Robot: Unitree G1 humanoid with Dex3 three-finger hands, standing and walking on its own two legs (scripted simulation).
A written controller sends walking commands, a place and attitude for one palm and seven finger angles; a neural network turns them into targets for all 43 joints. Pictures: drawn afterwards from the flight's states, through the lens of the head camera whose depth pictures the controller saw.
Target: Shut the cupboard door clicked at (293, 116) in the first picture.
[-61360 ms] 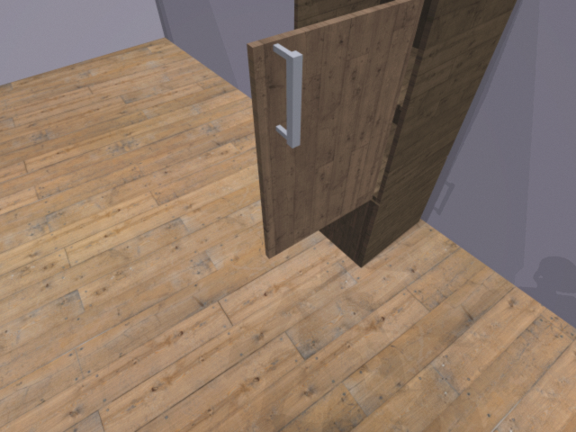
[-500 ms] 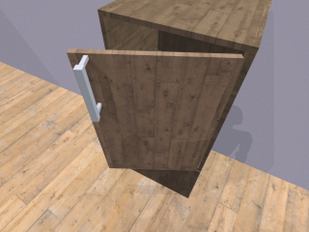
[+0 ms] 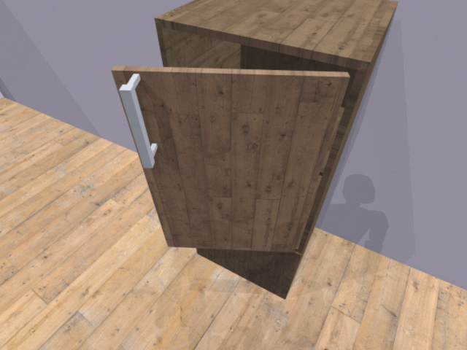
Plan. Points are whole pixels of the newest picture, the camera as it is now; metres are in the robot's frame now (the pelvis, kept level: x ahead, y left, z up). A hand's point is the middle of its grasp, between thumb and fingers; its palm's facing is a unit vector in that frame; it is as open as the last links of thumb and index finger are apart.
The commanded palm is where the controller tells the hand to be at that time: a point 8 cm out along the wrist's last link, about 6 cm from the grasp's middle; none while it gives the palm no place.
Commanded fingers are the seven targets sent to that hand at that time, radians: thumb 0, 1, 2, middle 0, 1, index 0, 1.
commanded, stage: come to a stop and stand still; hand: left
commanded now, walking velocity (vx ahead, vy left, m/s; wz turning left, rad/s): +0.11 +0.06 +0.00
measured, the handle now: (142, 124) +0.46 +0.20 +0.17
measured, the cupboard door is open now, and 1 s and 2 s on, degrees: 26 26 26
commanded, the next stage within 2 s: look again from close up in 0.68 s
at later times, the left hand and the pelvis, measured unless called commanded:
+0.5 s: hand out of the picture -0.01 +0.23 -0.17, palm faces +0.00 -0.98 -0.19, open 7.4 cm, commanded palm none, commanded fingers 0.00 0.90 0.90 -0.20 -0.30 -0.20 -0.30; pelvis +0.00 +0.05 +0.01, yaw -1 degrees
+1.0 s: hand out of the picture -0.04 +0.21 -0.17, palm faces -0.01 -0.99 -0.17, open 7.4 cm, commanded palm none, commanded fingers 0.00 0.90 0.90 -0.20 -0.30 -0.20 -0.30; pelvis -0.02 +0.05 +0.01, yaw -1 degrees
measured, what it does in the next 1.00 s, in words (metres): shifts its weight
